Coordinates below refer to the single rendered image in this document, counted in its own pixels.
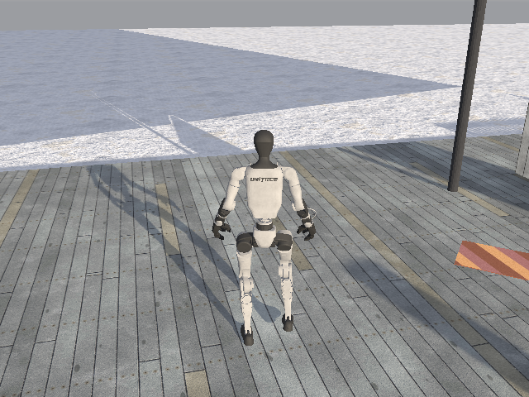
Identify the left robot hand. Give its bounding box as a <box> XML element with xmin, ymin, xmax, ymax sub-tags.
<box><xmin>212</xmin><ymin>223</ymin><xmax>231</xmax><ymax>240</ymax></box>

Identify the left robot forearm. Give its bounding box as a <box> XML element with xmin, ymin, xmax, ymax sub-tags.
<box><xmin>214</xmin><ymin>198</ymin><xmax>230</xmax><ymax>226</ymax></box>

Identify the robot foot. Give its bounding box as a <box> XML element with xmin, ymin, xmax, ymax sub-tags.
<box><xmin>282</xmin><ymin>314</ymin><xmax>293</xmax><ymax>332</ymax></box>
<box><xmin>241</xmin><ymin>324</ymin><xmax>254</xmax><ymax>346</ymax></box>

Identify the right robot forearm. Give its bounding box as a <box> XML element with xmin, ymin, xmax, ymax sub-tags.
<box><xmin>297</xmin><ymin>198</ymin><xmax>313</xmax><ymax>227</ymax></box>

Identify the left robot foot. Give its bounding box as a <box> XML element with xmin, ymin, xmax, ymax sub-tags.
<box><xmin>241</xmin><ymin>324</ymin><xmax>254</xmax><ymax>346</ymax></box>

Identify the robot left upper arm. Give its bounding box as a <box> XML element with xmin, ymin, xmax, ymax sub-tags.
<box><xmin>222</xmin><ymin>166</ymin><xmax>247</xmax><ymax>211</ymax></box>

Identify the robot right upper arm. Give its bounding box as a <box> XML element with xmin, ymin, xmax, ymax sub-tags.
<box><xmin>281</xmin><ymin>166</ymin><xmax>305</xmax><ymax>211</ymax></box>

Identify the right robot hand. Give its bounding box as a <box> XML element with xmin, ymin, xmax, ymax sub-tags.
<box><xmin>297</xmin><ymin>223</ymin><xmax>316</xmax><ymax>241</ymax></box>

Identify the right robot foot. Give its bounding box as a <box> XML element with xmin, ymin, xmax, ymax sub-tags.
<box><xmin>282</xmin><ymin>314</ymin><xmax>293</xmax><ymax>332</ymax></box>

